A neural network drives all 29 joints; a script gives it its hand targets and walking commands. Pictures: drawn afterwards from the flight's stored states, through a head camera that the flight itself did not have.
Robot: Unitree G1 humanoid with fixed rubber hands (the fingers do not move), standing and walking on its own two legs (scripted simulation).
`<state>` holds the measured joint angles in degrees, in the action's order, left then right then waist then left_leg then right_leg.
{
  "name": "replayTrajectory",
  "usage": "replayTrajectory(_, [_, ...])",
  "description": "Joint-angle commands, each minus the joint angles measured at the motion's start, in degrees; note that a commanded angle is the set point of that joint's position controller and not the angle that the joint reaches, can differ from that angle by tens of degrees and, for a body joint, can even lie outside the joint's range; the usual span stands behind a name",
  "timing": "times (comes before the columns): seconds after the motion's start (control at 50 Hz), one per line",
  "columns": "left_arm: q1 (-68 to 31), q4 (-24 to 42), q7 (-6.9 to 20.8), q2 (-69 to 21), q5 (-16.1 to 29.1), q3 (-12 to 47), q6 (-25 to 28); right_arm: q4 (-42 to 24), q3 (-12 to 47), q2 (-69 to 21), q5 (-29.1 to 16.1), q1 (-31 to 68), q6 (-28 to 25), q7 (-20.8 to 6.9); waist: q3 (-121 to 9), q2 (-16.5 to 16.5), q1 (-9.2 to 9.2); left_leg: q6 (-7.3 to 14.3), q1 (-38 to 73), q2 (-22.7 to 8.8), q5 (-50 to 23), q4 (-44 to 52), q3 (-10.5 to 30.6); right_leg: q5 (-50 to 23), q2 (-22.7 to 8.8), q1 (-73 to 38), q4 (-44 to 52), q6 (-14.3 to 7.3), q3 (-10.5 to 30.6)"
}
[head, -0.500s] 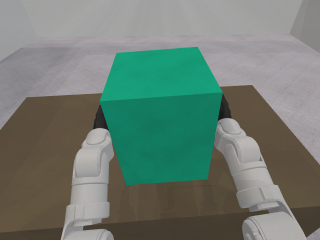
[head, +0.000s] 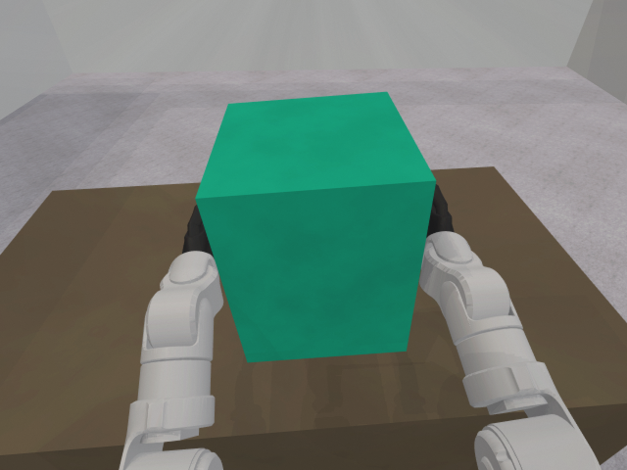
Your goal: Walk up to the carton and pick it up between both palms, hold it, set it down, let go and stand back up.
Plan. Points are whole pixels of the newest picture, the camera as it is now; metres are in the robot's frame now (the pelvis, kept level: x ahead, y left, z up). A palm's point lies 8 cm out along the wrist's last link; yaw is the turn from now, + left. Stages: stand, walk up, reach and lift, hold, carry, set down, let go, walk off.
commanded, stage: hold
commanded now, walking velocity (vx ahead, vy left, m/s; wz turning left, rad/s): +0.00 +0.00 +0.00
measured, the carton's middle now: (317, 227) +0.38 +0.00 +0.18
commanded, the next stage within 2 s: none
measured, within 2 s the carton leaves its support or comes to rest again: neither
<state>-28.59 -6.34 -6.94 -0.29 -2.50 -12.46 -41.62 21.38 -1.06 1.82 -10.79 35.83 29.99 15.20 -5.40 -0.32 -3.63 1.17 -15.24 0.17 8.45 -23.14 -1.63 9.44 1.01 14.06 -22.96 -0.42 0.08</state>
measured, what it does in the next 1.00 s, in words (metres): stands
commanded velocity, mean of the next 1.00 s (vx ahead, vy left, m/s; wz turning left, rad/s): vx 0.00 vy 0.00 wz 0.00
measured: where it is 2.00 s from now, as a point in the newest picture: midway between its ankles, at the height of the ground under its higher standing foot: outside the picture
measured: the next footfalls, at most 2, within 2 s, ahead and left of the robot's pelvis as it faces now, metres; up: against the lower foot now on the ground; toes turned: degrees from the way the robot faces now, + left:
none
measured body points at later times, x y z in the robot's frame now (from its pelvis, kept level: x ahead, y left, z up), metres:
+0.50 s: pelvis +0.00 +0.00 +0.00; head -0.03 +0.01 +0.45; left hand +0.37 +0.15 +0.16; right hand +0.38 -0.14 +0.17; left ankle +0.04 +0.11 -0.74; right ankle +0.03 -0.11 -0.74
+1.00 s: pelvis +0.00 +0.00 +0.00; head -0.03 +0.01 +0.45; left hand +0.37 +0.15 +0.16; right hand +0.38 -0.14 +0.17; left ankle +0.04 +0.11 -0.74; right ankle +0.03 -0.11 -0.74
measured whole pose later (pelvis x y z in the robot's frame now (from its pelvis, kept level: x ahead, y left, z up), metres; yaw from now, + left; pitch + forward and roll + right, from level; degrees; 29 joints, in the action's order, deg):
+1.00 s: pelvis +0.00 +0.00 +0.00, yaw +0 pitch +0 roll +0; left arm -28.6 -6.3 -6.9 -0.3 -2.6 -12.5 -41.7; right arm 21.4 -1.1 1.8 -10.8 35.8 30.0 15.2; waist -5.4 -0.3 -3.6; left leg 1.2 -15.2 0.2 8.4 -23.2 -1.6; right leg 9.4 1.0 14.0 -23.0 -0.4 0.1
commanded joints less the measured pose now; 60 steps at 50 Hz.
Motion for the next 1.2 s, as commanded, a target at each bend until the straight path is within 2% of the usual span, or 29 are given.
replayTrajectory(0.0, [-59.5,16.7,8.9,-34.3,6.0,34.9,5.6,-22.9,26.5,-38.3,-10.5,53.3,-5.3,-9.5,-35.8,4.7,2.38,-3.3,23.2,0.6,-15.3,0.2,4.4,-13.0,3.5,-9.7,4.0,2.4,-2.1])
replayTrajectory(0.08, [-58.7,15.6,9.1,-33.7,5.0,33.8,5.3,-22.5,26.6,-38.3,-10.5,52.9,-5.0,-9.3,-34.4,4.7,2.86,-2.8,22.7,0.9,-14.6,0.3,4.3,-12.6,3.3,-9.9,4.3,2.6,-1.9])
replayTrajectory(0.1, [-59.8,17.8,9.0,-34.2,5.8,35.0,5.7,-23.6,27.0,-38.7,-10.5,53.2,-5.4,-9.3,-37.0,5.0,2.61,-3.1,23.7,0.9,-16.0,-0.2,4.3,-14.0,3.4,-10.3,4.0,2.6,-2.0])
replayTrajectory(0.12, [-58.9,16.9,9.0,-33.4,5.2,33.8,5.4,-24.0,27.2,-38.7,-10.8,53.1,-5.1,-9.2,-35.7,4.1,3.18,-2.7,22.7,1.1,-15.1,0.0,4.3,-13.4,3.4,-10.6,4.0,2.8,-1.8])
replayTrajectory(0.14, [-58.8,16.7,9.0,-33.6,5.6,34.6,5.4,-24.0,27.0,-38.3,-10.5,53.0,-5.1,-9.2,-35.9,4.3,2.46,-2.9,22.9,1.0,-15.4,-0.1,4.4,-13.6,3.4,-10.4,4.0,2.7,-2.0])
replayTrajectory(0.2, [-59.6,16.7,9.0,-33.4,5.7,34.5,5.6,-23.1,26.7,-38.2,-10.4,52.6,-4.9,-9.2,-35.2,4.7,2.42,-3.1,22.7,0.9,-14.6,0.2,4.4,-12.6,3.4,-9.8,4.2,2.6,-2.0])
replayTrajectory(0.24, [-58.4,15.4,9.1,-33.4,5.0,33.6,5.4,-23.6,26.9,-38.7,-10.7,53.6,-5.0,-9.2,-34.6,3.9,3.35,-2.7,21.8,1.0,-14.3,0.3,4.2,-12.6,3.3,-10.4,4.1,2.7,-1.8])
replayTrajectory(0.26, [-58.6,16.3,9.1,-33.8,5.4,34.3,5.4,-23.4,27.0,-38.6,-10.4,52.9,-4.9,-9.2,-35.2,4.2,2.79,-2.9,22.5,0.9,-15.0,0.2,4.3,-13.4,3.5,-10.5,4.0,2.6,-2.0])
replayTrajectory(0.34, [-59.7,15.7,9.2,-33.2,5.2,33.6,5.5,-22.4,26.4,-38.3,-10.3,53.1,-4.9,-9.2,-35.1,4.2,2.99,-2.8,22.0,0.9,-13.9,0.4,4.1,-12.3,3.3,-10.4,4.1,2.7,-2.0])
replayTrajectory(0.4, [-60.0,17.7,8.9,-33.6,5.7,34.3,5.8,-23.4,27.1,-38.9,-10.6,53.2,-5.1,-9.3,-36.7,4.9,2.91,-2.9,22.7,1.0,-15.6,-0.1,4.2,-13.5,3.4,-10.6,3.9,2.6,-1.8])
replayTrajectory(0.42, [-58.6,16.6,9.0,-33.9,5.8,34.8,5.4,-24.1,26.9,-38.4,-10.5,53.1,-5.1,-9.2,-36.3,4.5,2.39,-3.1,22.8,0.9,-15.8,-0.1,4.5,-13.9,3.4,-10.3,3.9,2.7,-2.0])
replayTrajectory(0.44, [-60.2,18.6,8.8,-34.2,6.4,35.7,5.7,-23.8,26.6,-38.1,-10.5,52.6,-5.1,-9.3,-37.0,5.1,1.64,-3.5,24.2,0.5,-16.2,-0.3,4.8,-13.5,3.6,-9.3,3.8,2.5,-2.2])
replayTrajectory(0.52, [-58.8,16.0,8.9,-33.8,5.0,34.2,5.3,-23.1,26.6,-38.2,-10.5,53.1,-5.1,-9.5,-35.1,4.6,3.03,-3.1,22.8,0.9,-14.8,0.1,4.2,-12.5,3.5,-9.9,4.1,2.4,-2.1])
replayTrajectory(0.56, [-58.8,16.5,8.9,-33.8,5.4,34.2,5.4,-23.2,26.5,-38.0,-10.3,52.5,-4.9,-9.4,-35.1,4.2,2.3,-3.0,22.8,0.8,-14.7,0.2,4.4,-12.9,3.4,-10.0,4.1,2.7,-2.1])
replayTrajectory(0.58, [-58.8,16.2,9.0,-33.4,5.3,33.6,5.4,-23.2,26.5,-38.4,-10.4,53.2,-5.0,-9.3,-35.1,3.9,2.93,-2.7,22.1,1.0,-14.3,0.3,4.2,-12.5,3.3,-10.3,4.1,2.8,-2.0])
replayTrajectory(0.62, [-59.9,16.7,8.9,-34.0,5.7,34.6,5.6,-23.5,26.6,-38.2,-10.6,53.6,-5.2,-9.4,-35.6,5.1,2.67,-3.2,23.2,0.9,-15.1,-0.1,4.4,-12.4,3.5,-9.4,4.2,2.5,-2.1])
replayTrajectory(0.64, [-59.6,16.9,8.8,-34.5,6.0,35.2,5.5,-24.0,26.5,-38.2,-10.5,54.1,-5.4,-9.4,-36.8,4.7,2.28,-3.3,23.5,0.6,-15.6,-0.1,4.6,-12.7,3.6,-9.5,4.0,2.4,-2.1])
replayTrajectory(0.66, [-59.6,16.1,8.9,-33.5,5.4,33.9,5.5,-22.2,26.3,-38.3,-10.3,53.1,-5.1,-9.4,-35.2,4.4,2.79,-2.9,22.9,0.7,-14.1,0.3,4.3,-11.8,3.4,-9.3,4.3,2.5,-2.0])
replayTrajectory(0.74, [-59.1,16.4,8.9,-33.8,5.3,34.2,5.5,-23.5,26.8,-38.5,-10.4,53.7,-5.3,-9.4,-36.2,4.3,2.84,-2.8,23.1,0.9,-15.1,0.0,4.3,-13.1,3.5,-10.2,4.1,2.6,-2.0])
replayTrajectory(0.78, [-59.8,18.1,8.8,-34.2,5.8,35.0,5.6,-23.3,26.5,-38.3,-10.4,52.8,-5.2,-9.4,-36.8,4.6,2.1,-3.3,23.8,0.7,-16.2,-0.3,4.5,-13.6,3.6,-10.1,3.9,2.5,-2.0])
replayTrajectory(0.88, [-59.7,16.3,8.8,-34.1,5.6,34.5,5.4,-23.5,26.4,-38.1,-10.3,54.1,-5.3,-9.6,-35.8,4.3,2.64,-3.0,23.0,0.7,-13.7,0.2,4.4,-11.2,3.5,-9.2,4.4,2.5,-2.1])
replayTrajectory(0.92, [-59.1,17.3,8.7,-34.5,5.3,35.2,5.3,-22.6,26.5,-37.7,-10.3,52.7,-5.3,-9.6,-36.1,5.4,2.22,-3.5,23.4,0.6,-15.7,-0.2,4.4,-12.7,3.7,-9.8,3.9,2.3,-2.2])
replayTrajectory(0.96, [-58.9,16.7,8.9,-33.8,5.2,34.4,5.3,-21.3,26.3,-38.0,-10.0,51.4,-4.9,-9.5,-34.4,4.5,2.09,-3.1,22.9,0.8,-15.1,0.1,4.3,-13.0,3.5,-10.1,4.3,2.4,-2.0])
replayTrajectory(0.98, [-60.0,16.8,8.9,-33.5,5.3,34.2,5.6,-22.2,26.3,-38.4,-10.1,52.8,-5.2,-9.5,-35.1,4.8,2.65,-3.1,22.2,0.9,-14.2,0.3,4.1,-12.2,3.3,-10.2,4.2,2.5,-2.0])
replayTrajectory(1.0, [-59.4,16.2,9.0,-33.8,5.4,34.2,5.3,-22.3,25.9,-38.0,-10.0,53.0,-5.1,-9.5,-34.9,4.4,2.05,-3.1,22.5,0.8,-13.9,0.4,4.3,-11.9,3.4,-9.8,4.2,2.6,-2.1])
replayTrajectory(1.02, [-58.8,15.4,9.1,-33.6,5.0,33.8,5.3,-22.3,26.1,-38.0,-10.0,52.8,-5.0,-9.5,-34.4,4.0,2.56,-2.9,22.5,0.8,-13.3,0.6,4.2,-11.6,3.4,-9.9,4.4,2.6,-2.1])
replayTrajectory(1.1, [-58.9,17.4,8.8,-34.4,6.1,35.3,5.5,-24.3,27.0,-38.3,-10.6,53.4,-5.4,-9.6,-37.1,4.3,2.42,-3.2,23.6,0.7,-16.1,-0.2,4.5,-13.5,3.6,-9.8,4.0,2.6,-2.1])
replayTrajectory(1.12, [-59.6,17.9,8.8,-34.2,5.7,35.3,5.5,-22.9,26.7,-38.3,-10.6,52.4,-5.1,-9.5,-36.1,5.1,2.09,-3.4,23.5,0.8,-16.2,-0.3,4.4,-13.4,3.6,-9.7,4.0,2.5,-2.1])
replayTrajectory(1.18, [-59.0,16.4,8.9,-33.6,5.3,34.3,5.2,-22.8,26.4,-37.9,-10.4,52.8,-4.9,-9.4,-34.9,4.6,2.41,-3.1,22.5,0.9,-14.9,0.2,4.5,-12.6,3.4,-10.0,4.2,2.6,-1.9])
